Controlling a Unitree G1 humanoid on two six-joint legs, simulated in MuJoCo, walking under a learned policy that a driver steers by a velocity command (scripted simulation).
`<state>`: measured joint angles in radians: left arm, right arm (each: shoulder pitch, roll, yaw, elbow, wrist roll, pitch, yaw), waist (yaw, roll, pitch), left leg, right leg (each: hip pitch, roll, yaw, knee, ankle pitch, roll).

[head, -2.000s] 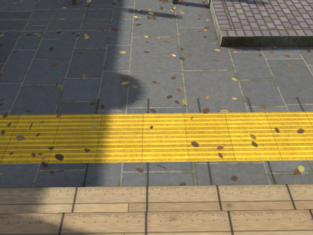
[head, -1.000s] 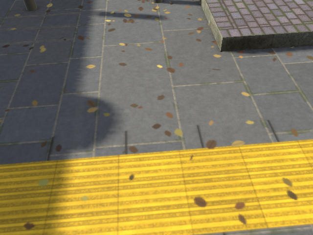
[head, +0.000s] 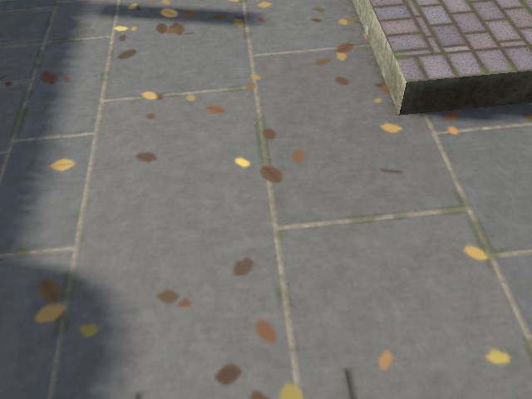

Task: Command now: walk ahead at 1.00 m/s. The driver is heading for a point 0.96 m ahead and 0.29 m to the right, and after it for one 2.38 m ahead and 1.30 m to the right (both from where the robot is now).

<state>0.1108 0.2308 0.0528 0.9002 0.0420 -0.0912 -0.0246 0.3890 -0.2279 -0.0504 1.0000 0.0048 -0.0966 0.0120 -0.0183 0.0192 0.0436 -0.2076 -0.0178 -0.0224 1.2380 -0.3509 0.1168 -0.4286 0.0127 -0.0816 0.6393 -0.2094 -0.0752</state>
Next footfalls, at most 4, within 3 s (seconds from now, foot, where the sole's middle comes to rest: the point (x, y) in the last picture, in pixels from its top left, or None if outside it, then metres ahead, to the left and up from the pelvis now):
0.36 left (254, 359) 0.58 0.08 -0.76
0.84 right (319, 230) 0.97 -0.12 -0.76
1.22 left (332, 144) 1.35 -0.20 -0.76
1.62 right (367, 195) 1.11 -0.28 -0.76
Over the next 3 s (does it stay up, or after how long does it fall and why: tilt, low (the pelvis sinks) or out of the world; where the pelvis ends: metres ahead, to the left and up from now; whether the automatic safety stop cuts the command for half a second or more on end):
stays up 1.48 -0.24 0.01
